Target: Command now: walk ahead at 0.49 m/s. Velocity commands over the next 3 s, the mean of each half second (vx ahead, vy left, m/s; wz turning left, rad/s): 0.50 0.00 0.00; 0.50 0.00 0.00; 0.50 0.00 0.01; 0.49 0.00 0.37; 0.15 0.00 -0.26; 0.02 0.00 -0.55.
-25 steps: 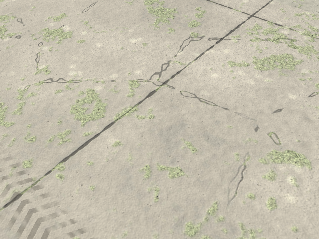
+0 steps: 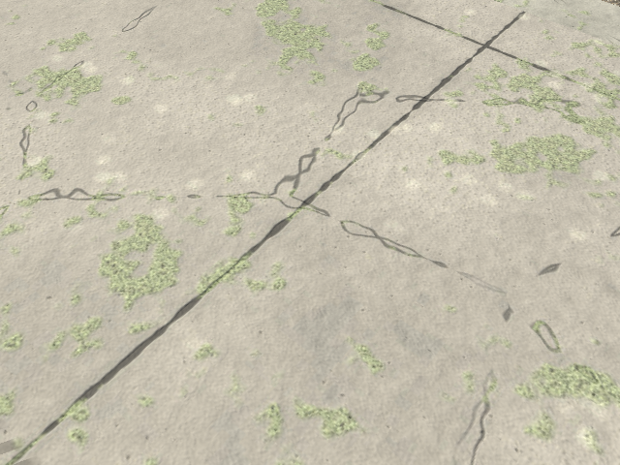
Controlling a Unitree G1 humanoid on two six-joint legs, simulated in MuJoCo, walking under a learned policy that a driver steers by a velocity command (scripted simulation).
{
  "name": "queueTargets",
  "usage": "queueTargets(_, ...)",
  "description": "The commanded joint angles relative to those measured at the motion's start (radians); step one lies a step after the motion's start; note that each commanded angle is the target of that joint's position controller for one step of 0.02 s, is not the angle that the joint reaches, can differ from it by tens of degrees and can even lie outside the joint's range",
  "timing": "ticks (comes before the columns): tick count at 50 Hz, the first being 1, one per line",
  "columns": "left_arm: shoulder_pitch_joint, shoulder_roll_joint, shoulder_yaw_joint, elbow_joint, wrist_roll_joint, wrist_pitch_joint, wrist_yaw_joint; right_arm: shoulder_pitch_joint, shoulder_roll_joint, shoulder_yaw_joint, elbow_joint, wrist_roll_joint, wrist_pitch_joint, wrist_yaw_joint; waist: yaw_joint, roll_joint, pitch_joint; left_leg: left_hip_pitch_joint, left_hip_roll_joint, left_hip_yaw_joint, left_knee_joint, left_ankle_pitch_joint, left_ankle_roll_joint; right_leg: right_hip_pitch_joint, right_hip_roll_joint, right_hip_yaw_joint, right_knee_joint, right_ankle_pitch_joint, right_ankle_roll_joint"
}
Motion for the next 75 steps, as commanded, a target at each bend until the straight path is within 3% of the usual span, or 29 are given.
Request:
queueTargets(1, 0.040, 0.031, 0.007, -0.031, 0.004, 0.021, -0.010, 0.064, -0.082, -0.003, -0.023, 0.003, -0.021, -0.005, 0.031, 0.058, 0.049, -0.023, 0.284, -0.245, -0.244, 0.155, 0.100, -0.092, -0.042, -0.007, -0.073, 0.093, 0.022)
queueTargets(7, -0.219, 0.018, -0.004, -0.115, -0.016, 0.019, -0.018, 0.189, -0.075, 0.013, 0.001, 0.007, -0.021, -0.011, -0.037, 0.078, 0.067, 0.091, 0.253, -0.168, -0.230, 0.363, 0.054, -0.119, -0.002, -0.073, -0.400, 0.270, 0.042)
queueTargets(12, -0.327, 0.033, -0.004, -0.157, -0.018, 0.009, -0.015, 0.251, -0.090, 0.013, 0.028, -0.009, -0.015, -0.026, -0.060, 0.092, 0.076, 0.270, 0.300, -0.164, -0.163, 0.523, 0.068, -0.120, 0.036, -0.092, -0.534, 0.206, 0.007)
queueTargets(14, -0.285, 0.046, 0.003, -0.153, -0.018, 0.000, -0.009, 0.222, -0.105, 0.010, 0.028, -0.013, -0.014, -0.031, -0.024, 0.100, 0.053, 0.299, 0.310, -0.144, -0.079, 0.722, 0.060, -0.025, 0.071, -0.105, -0.579, 0.123, -0.026)
queueTargets(16, -0.083, 0.078, 0.024, -0.090, -0.017, -0.012, 0.007, 0.195, -0.127, 0.004, 0.028, -0.012, -0.010, -0.031, 0.061, 0.105, -0.051, 0.290, 0.292, -0.120, 0.150, 0.918, 0.038, 0.219, 0.133, -0.125, -0.645, 0.086, -0.066)
queueTargets(17, 0.088, 0.113, 0.041, -0.037, -0.003, -0.022, 0.017, 0.175, -0.125, 0.006, 0.019, -0.004, -0.009, -0.029, 0.133, 0.090, -0.138, 0.163, 0.262, -0.096, 0.348, 0.788, 0.021, 0.460, 0.091, -0.080, -0.682, 0.128, -0.098)
queueTargets(18, 0.251, 0.209, 0.067, -0.012, 0.026, -0.026, 0.028, 0.187, -0.068, 0.022, -0.021, 0.021, -0.012, -0.021, 0.167, -0.032, -0.276, -0.111, 0.187, -0.048, 0.680, 0.393, -0.008, 0.754, -0.168, 0.226, -0.690, 0.032, -0.173)
queueTargets(19, 0.251, 0.240, 0.080, -0.009, 0.008, -0.011, 0.016, 0.276, -0.045, 0.015, -0.015, 0.042, -0.011, -0.015, 0.116, -0.189, -0.377, -0.378, 0.009, -0.068, 1.005, -0.328, -0.032, 0.892, -0.371, 0.678, -0.821, 0.029, -0.302)
queueTargets(20, 0.153, 0.197, 0.070, -0.018, -0.021, -0.004, 0.007, 0.196, -0.112, -0.004, -0.026, 0.016, -0.005, -0.019, 0.085, -0.042, -0.251, -0.467, 0.081, -0.162, 1.041, -0.257, -0.018, 0.779, -0.319, 0.594, -0.857, -0.019, -0.274)
queueTargets(22, 0.024, 0.086, 0.040, -0.029, -0.022, -0.017, 0.002, 0.066, -0.075, -0.002, -0.062, 0.004, -0.009, -0.011, 0.029, 0.029, -0.043, -0.449, 0.154, -0.159, 0.927, -0.128, -0.021, 0.508, -0.235, 0.355, -0.931, 0.090, -0.201)
queueTargets(24, 0.040, 0.032, 0.020, 0.003, -0.020, -0.031, 0.012, 0.081, -0.039, -0.001, -0.059, -0.023, 0.019, 0.001, -0.024, 0.005, -0.014, -0.361, 0.183, -0.155, 0.837, -0.098, -0.039, 0.389, -0.159, 0.227, -0.964, 0.183, -0.144)
queueTargets(28, 0.131, 0.085, 0.024, 0.040, -0.025, -0.050, 0.016, 0.001, -0.035, -0.004, -0.095, -0.026, 0.049, 0.018, -0.038, -0.015, 0.011, -0.417, 0.198, -0.112, 0.740, -0.020, -0.069, 0.369, -0.125, 0.131, -1.003, 0.295, -0.140)
queueTargets(33, 0.220, 0.081, 0.012, 0.055, -0.026, -0.047, 0.016, -0.234, -0.044, 0.004, -0.175, -0.011, 0.051, 0.022, 0.014, -0.029, 0.052, -0.488, 0.199, -0.064, 0.478, 0.147, -0.097, 0.422, -0.089, 0.066, -1.023, 0.385, -0.113)
queueTargets(40, 0.321, 0.100, 0.011, 0.093, -0.012, -0.040, 0.032, -0.406, -0.056, 0.009, -0.238, -0.006, 0.038, 0.020, 0.058, -0.047, 0.070, -0.485, 0.152, -0.035, 0.259, 0.125, -0.055, 0.632, -0.145, 0.054, -0.960, 0.519, -0.120)
queueTargets(43, 0.279, 0.123, 0.017, 0.093, -0.008, -0.036, 0.040, -0.308, -0.077, -0.005, -0.216, -0.007, 0.023, 0.010, -0.003, -0.056, 0.023, -0.306, 0.092, -0.010, 0.189, 0.014, -0.006, 0.657, -0.152, 0.023, -0.811, 0.808, -0.095)
queueTargets(44, 0.263, 0.131, 0.019, 0.093, -0.010, -0.033, 0.039, -0.180, -0.090, -0.016, -0.173, -0.009, 0.016, 0.003, -0.057, -0.045, -0.041, -0.156, 0.058, 0.006, 0.137, 0.025, 0.014, 0.641, -0.130, 0.002, -0.666, 0.884, -0.081)
queueTargets(45, 0.250, 0.122, 0.016, 0.084, -0.017, -0.031, 0.037, -0.005, -0.126, -0.033, -0.115, -0.023, 0.005, -0.007, -0.123, -0.017, -0.137, 0.086, 0.091, -0.032, 0.111, 0.058, 0.045, 0.522, -0.090, -0.027, -0.464, 0.773, -0.061)
queueTargets(46, 0.271, 0.066, -0.001, 0.045, -0.041, -0.033, 0.030, 0.156, -0.223, -0.059, -0.092, -0.050, -0.001, -0.018, -0.155, 0.114, -0.275, 0.376, 0.353, -0.349, 0.092, -0.032, 0.119, 0.249, -0.009, -0.079, -0.130, 0.378, -0.028)
queueTargets(47, 0.360, 0.032, 0.001, 0.052, -0.057, -0.029, 0.023, 0.162, -0.266, -0.071, -0.086, -0.037, 0.010, -0.006, -0.108, 0.257, -0.355, 0.506, 0.540, -0.765, -0.041, -0.028, 0.233, -0.014, 0.155, -0.042, 0.152, -0.310, -0.008)
queueTargets(48, 0.258, 0.102, 0.021, 0.042, -0.032, -0.022, 0.026, 0.060, -0.212, -0.060, -0.096, -0.005, 0.020, 0.000, -0.076, 0.101, -0.223, 0.384, 0.476, -0.684, -0.075, -0.128, 0.187, -0.095, 0.080, 0.057, 0.191, -0.220, -0.024)
queueTargets(49, 0.178, 0.092, 0.021, 0.014, -0.025, -0.027, 0.019, -0.038, -0.151, -0.043, -0.113, 0.003, 0.017, 0.004, -0.047, 0.072, -0.097, 0.227, 0.442, -0.545, -0.114, -0.105, 0.154, -0.101, 0.043, 0.050, 0.146, -0.121, -0.025)
queueTargets(50, 0.147, 0.073, 0.020, 0.010, -0.023, -0.027, 0.016, -0.083, -0.106, -0.030, -0.116, 0.000, 0.010, 0.007, -0.018, 0.048, -0.043, 0.123, 0.394, -0.452, -0.152, -0.034, 0.120, -0.063, 0.011, 0.045, 0.089, -0.064, -0.023)
queueTargets(52, 0.172, 0.040, 0.018, 0.019, 0.000, -0.002, 0.005, -0.071, -0.055, -0.012, -0.090, 0.003, -0.001, -0.001, 0.029, 0.079, -0.017, 0.013, 0.327, -0.324, -0.188, 0.074, 0.077, 0.022, -0.017, 0.035, 0.015, -0.030, -0.002)
queueTargets(58, -0.010, 0.048, 0.021, -0.047, 0.000, 0.030, -0.012, 0.073, -0.100, -0.012, -0.041, 0.006, -0.018, -0.008, 0.017, 0.078, 0.035, 0.033, 0.287, -0.216, -0.242, 0.223, 0.076, -0.115, -0.043, -0.016, -0.136, 0.118, 0.047)
queueTargets(68, -0.309, 0.046, 0.002, -0.155, -0.015, 0.015, -0.011, 0.228, -0.104, -0.002, 0.009, -0.008, -0.011, -0.023, -0.055, 0.095, 0.072, 0.259, 0.310, -0.154, -0.183, 0.461, 0.074, -0.128, 0.016, -0.079, -0.519, 0.200, 0.021)
queueTargets(71, -0.254, 0.063, 0.012, -0.151, -0.016, 0.000, -0.004, 0.191, -0.123, -0.008, 0.011, -0.013, -0.008, -0.031, -0.009, 0.102, 0.044, 0.298, 0.326, -0.130, -0.070, 0.713, 0.058, 0.000, 0.063, -0.098, -0.585, 0.091, -0.027)
queueTargets(73, -0.006, 0.096, 0.034, -0.070, -0.010, -0.015, 0.012, 0.162, -0.132, -0.010, 0.010, -0.008, -0.002, -0.029, 0.094, 0.079, -0.081, 0.238, 0.284, -0.100, 0.213, 0.839, 0.028, 0.316, 0.118, -0.115, -0.677, 0.112, -0.068)
queueTargets(74, 0.174, 0.159, 0.056, -0.028, 0.015, -0.026, 0.024, 0.149, -0.109, -0.001, -0.015, 0.004, -0.003, -0.024, 0.157, 0.029, -0.193, 0.037, 0.242, -0.086, 0.465, 0.577, 0.012, 0.593, -0.027, 0.039, -0.687, 0.072, -0.112)
queueTargets(75, 0.262, 0.267, 0.083, -0.024, 0.035, -0.025, 0.025, 0.253, -0.002, 0.021, -0.041, 0.049, -0.001, -0.014, 0.122, -0.185, -0.335, -0.328, 0.067, -0.016, 0.867, -0.102, -0.037, 0.885, -0.351, 0.512, -0.762, -0.013, -0.235)
Next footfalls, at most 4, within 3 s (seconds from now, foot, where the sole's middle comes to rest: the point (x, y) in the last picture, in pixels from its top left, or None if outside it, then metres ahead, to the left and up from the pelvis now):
0.34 right None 0.37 -0.11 -0.78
0.90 left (287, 389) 0.67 0.07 -0.78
1.48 right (354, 279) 0.97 -0.09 -0.78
2.02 left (276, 210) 1.22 0.12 -0.78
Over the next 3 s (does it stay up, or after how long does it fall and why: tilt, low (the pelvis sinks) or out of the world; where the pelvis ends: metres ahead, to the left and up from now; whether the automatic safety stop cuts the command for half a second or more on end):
stays up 1.18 0.01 0.00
